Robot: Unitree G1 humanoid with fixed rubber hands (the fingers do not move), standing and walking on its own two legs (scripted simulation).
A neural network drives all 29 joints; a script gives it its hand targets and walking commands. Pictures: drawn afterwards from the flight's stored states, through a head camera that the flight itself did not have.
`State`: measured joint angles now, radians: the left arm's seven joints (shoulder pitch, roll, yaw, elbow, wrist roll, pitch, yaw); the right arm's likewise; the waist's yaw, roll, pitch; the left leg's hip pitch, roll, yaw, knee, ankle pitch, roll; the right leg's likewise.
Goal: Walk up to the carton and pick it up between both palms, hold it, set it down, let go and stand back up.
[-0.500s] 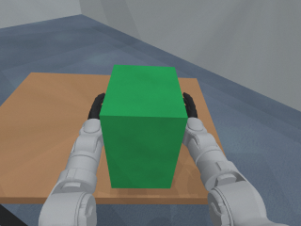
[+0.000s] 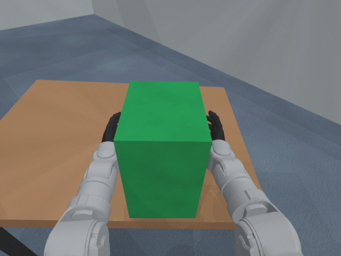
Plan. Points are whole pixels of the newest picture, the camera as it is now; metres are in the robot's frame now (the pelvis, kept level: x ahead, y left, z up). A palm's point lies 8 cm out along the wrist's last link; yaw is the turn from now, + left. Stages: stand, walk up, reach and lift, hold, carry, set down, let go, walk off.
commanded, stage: set down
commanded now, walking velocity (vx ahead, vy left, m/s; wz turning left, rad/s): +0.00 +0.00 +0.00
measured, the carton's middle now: (163, 150) +0.38 +0.00 +0.07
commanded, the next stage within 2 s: none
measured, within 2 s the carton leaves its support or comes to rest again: rests again in 0.48 s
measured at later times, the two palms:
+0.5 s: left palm (112, 147) +0.40 +0.13 +0.07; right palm (215, 144) +0.38 -0.13 +0.09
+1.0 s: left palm (104, 147) +0.39 +0.15 +0.07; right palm (220, 152) +0.38 -0.15 +0.07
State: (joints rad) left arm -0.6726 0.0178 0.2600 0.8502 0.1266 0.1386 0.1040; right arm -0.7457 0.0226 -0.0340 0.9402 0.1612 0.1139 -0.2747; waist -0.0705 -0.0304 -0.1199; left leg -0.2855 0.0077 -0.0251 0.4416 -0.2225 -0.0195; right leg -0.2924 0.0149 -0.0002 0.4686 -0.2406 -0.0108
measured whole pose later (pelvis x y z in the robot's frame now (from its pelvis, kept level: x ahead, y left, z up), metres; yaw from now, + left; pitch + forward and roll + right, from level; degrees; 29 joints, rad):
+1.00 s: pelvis +0.00 +0.01 +0.00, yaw -1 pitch +3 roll +0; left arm -0.69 0.02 0.26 0.86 0.13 0.07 0.13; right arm -0.71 -0.01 -0.17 0.98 0.05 -0.02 -0.21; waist -0.02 -0.03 -0.04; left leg -0.28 0.01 0.00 0.45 -0.22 -0.02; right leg -0.30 0.01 0.03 0.47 -0.23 -0.01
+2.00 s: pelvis -0.04 +0.01 +0.00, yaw -1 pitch +0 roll +0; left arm 0.00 0.06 0.03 0.30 -0.07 0.10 0.11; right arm -0.05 -0.05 -0.10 0.36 0.08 0.04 -0.10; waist -0.01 -0.03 -0.03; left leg -0.28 0.01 0.00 0.45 -0.17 -0.02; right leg -0.30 0.01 0.03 0.47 -0.18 -0.01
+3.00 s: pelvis -0.02 +0.01 +0.00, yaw -1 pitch +3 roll +0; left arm 0.30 0.13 -0.01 0.09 -0.07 0.13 0.06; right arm 0.37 -0.05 -0.06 0.12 0.09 -0.04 -0.07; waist 0.04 -0.03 0.03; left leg -0.28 0.01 0.00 0.45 -0.21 -0.02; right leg -0.30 0.01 0.03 0.47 -0.22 -0.01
